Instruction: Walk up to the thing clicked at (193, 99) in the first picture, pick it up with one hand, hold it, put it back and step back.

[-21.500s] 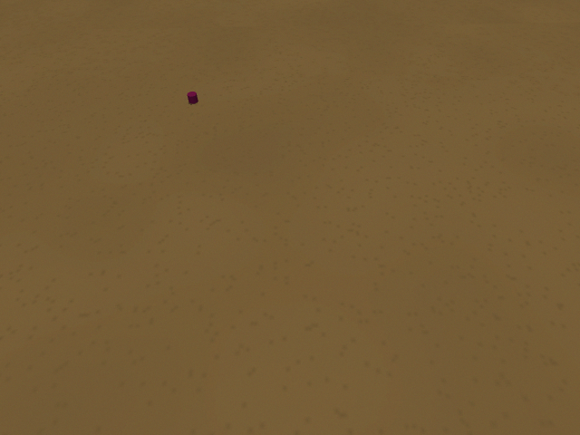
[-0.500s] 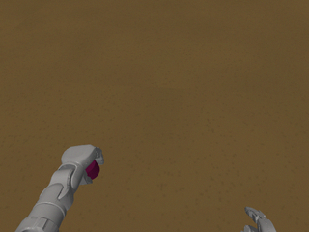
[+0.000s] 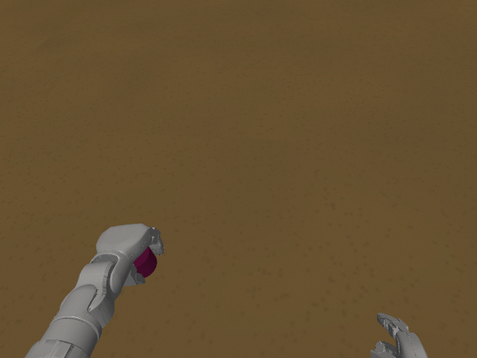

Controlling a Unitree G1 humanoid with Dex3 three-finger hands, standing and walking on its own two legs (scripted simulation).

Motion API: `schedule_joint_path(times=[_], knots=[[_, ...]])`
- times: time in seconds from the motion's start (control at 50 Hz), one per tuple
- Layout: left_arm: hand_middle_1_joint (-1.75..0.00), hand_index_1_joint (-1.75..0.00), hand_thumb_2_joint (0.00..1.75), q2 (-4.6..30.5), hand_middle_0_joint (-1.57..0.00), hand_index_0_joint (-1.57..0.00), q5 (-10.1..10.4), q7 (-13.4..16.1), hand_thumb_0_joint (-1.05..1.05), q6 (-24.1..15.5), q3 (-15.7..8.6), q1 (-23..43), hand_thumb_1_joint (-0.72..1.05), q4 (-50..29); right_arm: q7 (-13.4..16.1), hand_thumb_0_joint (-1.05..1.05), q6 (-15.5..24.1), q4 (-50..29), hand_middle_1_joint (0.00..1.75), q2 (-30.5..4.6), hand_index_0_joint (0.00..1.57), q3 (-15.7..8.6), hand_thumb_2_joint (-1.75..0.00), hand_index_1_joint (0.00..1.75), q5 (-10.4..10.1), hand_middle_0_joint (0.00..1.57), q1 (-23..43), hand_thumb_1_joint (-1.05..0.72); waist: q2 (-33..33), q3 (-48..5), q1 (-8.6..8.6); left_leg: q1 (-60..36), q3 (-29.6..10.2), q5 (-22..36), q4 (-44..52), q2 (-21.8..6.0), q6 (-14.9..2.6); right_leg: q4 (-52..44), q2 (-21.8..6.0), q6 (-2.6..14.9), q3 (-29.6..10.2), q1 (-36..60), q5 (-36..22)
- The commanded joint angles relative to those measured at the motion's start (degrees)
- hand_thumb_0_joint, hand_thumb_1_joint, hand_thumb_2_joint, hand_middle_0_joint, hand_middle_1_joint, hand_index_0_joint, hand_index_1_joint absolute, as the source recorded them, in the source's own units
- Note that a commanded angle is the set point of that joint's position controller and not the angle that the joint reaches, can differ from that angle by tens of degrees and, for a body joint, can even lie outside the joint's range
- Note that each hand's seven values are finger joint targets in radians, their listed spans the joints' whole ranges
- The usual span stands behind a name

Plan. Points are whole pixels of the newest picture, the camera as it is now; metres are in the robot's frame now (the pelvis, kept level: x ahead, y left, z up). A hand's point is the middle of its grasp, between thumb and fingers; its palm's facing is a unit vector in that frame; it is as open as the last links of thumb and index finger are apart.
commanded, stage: hold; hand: left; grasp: from above
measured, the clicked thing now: (138, 259) +0.31 +0.23 -0.05
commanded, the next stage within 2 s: crouch in 0.64 s
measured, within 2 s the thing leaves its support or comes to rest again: neither
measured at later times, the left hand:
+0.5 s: hand (136, 264) +0.29 +0.22 -0.03, palm faces -0.44 -0.07 -0.90, open 7.7 cm
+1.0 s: hand (138, 273) +0.28 +0.22 -0.06, palm faces -0.45 -0.07 -0.89, open 7.6 cm
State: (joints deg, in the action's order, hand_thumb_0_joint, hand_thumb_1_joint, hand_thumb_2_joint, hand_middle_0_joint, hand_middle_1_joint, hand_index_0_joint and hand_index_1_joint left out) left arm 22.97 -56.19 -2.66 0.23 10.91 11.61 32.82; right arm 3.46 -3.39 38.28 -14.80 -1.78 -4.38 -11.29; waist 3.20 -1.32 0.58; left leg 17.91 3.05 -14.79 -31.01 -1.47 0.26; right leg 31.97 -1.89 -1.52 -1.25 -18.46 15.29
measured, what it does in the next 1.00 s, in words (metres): stands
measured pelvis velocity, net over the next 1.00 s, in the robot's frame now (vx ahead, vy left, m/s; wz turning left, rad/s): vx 0.00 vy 0.00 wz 0.01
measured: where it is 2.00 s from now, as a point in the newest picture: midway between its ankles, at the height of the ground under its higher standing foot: outside the picture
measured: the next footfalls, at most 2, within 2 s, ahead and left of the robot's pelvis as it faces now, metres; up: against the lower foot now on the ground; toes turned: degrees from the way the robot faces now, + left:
none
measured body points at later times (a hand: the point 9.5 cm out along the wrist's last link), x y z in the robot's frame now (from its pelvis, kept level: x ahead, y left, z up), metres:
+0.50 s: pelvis +0.01 +0.00 +0.00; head +0.02 -0.03 +0.45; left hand +0.31 +0.22 +0.02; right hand +0.16 -0.25 -0.11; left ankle +0.01 +0.12 -0.73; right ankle +0.01 -0.14 -0.73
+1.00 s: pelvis +0.00 +0.00 +0.00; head +0.03 -0.02 +0.45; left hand +0.30 +0.22 -0.01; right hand +0.15 -0.25 -0.12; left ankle +0.01 +0.12 -0.73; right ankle +0.02 -0.14 -0.73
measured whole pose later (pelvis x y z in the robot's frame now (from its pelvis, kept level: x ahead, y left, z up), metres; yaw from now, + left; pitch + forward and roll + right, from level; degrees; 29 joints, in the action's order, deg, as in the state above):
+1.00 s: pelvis +0.00 +0.00 +0.00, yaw +1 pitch +3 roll +0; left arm 21.2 -59.0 3.5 -1.2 10.7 11.8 38.6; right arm 2.9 -5.0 37.9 -14.2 -2.0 -3.8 -10.2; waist 2.1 -0.7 -0.1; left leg 19.1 2.4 -14.8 -30.9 -1.2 0.4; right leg 32.0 -2.1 -1.4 -0.6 -19.4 15.6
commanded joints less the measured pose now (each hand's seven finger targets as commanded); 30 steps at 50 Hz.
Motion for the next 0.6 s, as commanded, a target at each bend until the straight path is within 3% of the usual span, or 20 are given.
schedule_joint_path(times=[0.0,0.04,0.12,0.16,0.2,0.24,0.28,0.32,0.46,0.5,0.58], knots=[[-0.54,-0.53,0.57,11.42,-0.93,-0.95,-0.33,2.01,0.00,0.29,-5.91,16.04,0.53,-11.75,0.20,0.00,2.34,-8.32,0.30,-6.78,0.20,-2.29,-0.90,0.30,0.14,0.20,5.02,-0.90,-2.99,-12.95,0.29,-7.47,-0.46,10.47,4.54,2.15,-0.87,-5.65,3.20,1.78,1.04,3.60,-9.16],[-0.56,-0.54,0.58,11.24,-0.92,-0.94,-0.17,1.78,0.00,0.41,-5.68,16.64,0.53,-10.75,0.26,0.00,2.22,-7.94,0.30,-6.92,0.20,-2.34,-0.90,0.30,0.27,0.20,4.97,-0.90,-3.37,-12.17,-0.24,-7.51,-0.47,10.41,4.63,2.06,-0.97,-6.00,3.21,1.69,1.05,2.93,-9.22],[-0.54,-0.52,0.55,11.91,-0.92,-0.93,-0.36,1.60,0.00,0.39,-6.40,15.92,0.51,-11.60,0.28,0.00,1.91,-8.46,0.30,-6.58,0.20,-2.13,-0.90,0.30,0.12,0.20,5.30,-0.90,-3.08,-11.82,0.48,-7.40,-0.41,9.62,5.00,2.30,-1.04,-6.57,2.94,1.63,0.98,3.21,-8.46],[-0.55,-0.52,0.55,10.98,-0.91,-0.93,-0.45,1.49,0.00,0.25,-5.41,17.03,0.51,-12.56,0.21,0.00,1.91,-8.37,0.30,-6.60,0.20,-2.26,-0.90,0.30,0.16,0.20,5.26,-0.90,-3.27,-12.95,0.00,-8.34,-0.38,10.15,5.08,2.27,-1.07,-6.46,2.97,1.65,0.82,3.78,-9.08],[-0.55,-0.53,0.56,12.19,-0.91,-0.93,-0.70,1.80,0.00,0.26,-6.51,16.99,0.52,-12.23,0.36,0.00,1.75,-8.26,0.30,-6.66,0.20,-2.24,-0.90,0.30,0.15,0.20,5.49,-0.90,-1.96,-12.94,0.34,-8.53,-0.47,11.32,5.19,2.24,-0.88,-6.23,3.10,1.82,1.01,3.77,-9.96],[-0.55,-0.54,0.58,10.78,-0.92,-0.94,-0.58,1.83,0.00,0.09,-5.23,17.81,0.51,-12.47,0.32,0.00,1.77,-8.21,0.30,-6.72,0.20,-2.23,-0.90,0.30,0.14,0.20,5.23,-0.90,-2.92,-12.61,-0.18,-8.74,-0.52,10.79,5.33,1.99,-0.94,-6.31,3.26,1.84,1.06,3.68,-9.48],[-0.56,-0.55,0.60,12.63,-0.93,-0.95,-0.69,2.37,0.00,0.22,-7.10,17.72,0.53,-12.00,0.40,0.00,1.59,-8.21,0.30,-6.55,0.20,-2.19,-0.90,0.30,0.24,0.20,5.51,-0.90,-2.23,-13.00,0.20,-8.75,-0.36,10.76,5.29,2.27,-0.98,-6.76,2.98,1.72,0.90,3.76,-9.51],[-0.57,-0.56,0.60,10.51,-0.94,-0.96,-0.63,2.23,0.00,0.28,-5.27,16.94,0.55,-12.16,0.28,0.00,1.58,-8.33,0.30,-6.46,0.20,-2.31,-0.90,0.30,0.18,0.20,5.59,-0.90,-3.38,-12.99,0.18,-8.78,-0.38,11.47,5.21,2.33,-1.03,-6.75,3.01,1.58,0.99,4.09,-10.24],[-0.56,-0.55,0.61,11.42,-0.94,-0.95,-0.72,2.37,0.00,0.46,-6.02,16.57,0.53,-11.98,0.41,0.00,1.15,-7.99,0.30,-6.53,0.20,-2.47,-0.90,0.30,0.07,0.20,5.07,-0.90,-3.00,-13.87,0.20,-9.56,-0.33,13.67,5.21,2.26,-1.08,-6.50,3.01,1.66,1.15,4.91,-12.65],[-0.55,-0.54,0.60,10.85,-0.94,-0.96,-0.56,2.18,0.00,0.38,-5.08,16.57,0.54,-12.06,0.39,0.00,1.17,-8.16,0.30,-6.55,0.20,-2.33,-0.90,0.30,0.04,0.20,5.20,-0.90,-2.83,-12.68,0.18,-9.28,-0.30,12.71,5.58,2.17,-1.07,-6.83,3.01,1.81,1.18,4.75,-11.60],[-0.56,-0.55,0.60,11.47,-0.94,-0.96,-0.60,2.48,0.00,0.08,-6.09,15.03,0.53,-11.19,0.40,0.00,1.02,-8.50,0.30,-6.45,0.20,-2.29,-0.90,0.30,-0.02,0.20,5.67,-0.90,-2.01,-11.58,0.87,-8.61,-0.53,11.02,6.34,2.02,-0.77,-7.04,3.18,2.12,1.36,4.32,-9.25]])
